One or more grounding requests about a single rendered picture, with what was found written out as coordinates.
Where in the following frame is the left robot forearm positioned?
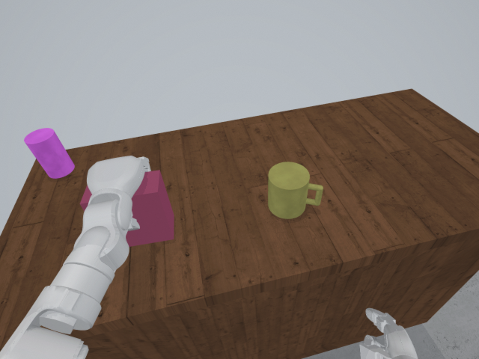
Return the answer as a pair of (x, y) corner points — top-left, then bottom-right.
(0, 188), (132, 359)

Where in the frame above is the table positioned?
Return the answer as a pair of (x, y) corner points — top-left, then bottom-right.
(0, 89), (479, 359)

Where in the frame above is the right robot hand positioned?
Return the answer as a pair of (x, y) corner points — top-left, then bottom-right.
(359, 308), (418, 359)

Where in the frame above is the sponge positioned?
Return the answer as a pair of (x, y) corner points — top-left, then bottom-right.
(80, 170), (174, 247)

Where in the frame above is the left robot upper arm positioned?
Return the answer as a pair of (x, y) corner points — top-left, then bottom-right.
(7, 325), (89, 359)

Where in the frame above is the left robot hand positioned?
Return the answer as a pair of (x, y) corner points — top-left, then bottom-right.
(87, 156), (151, 231)

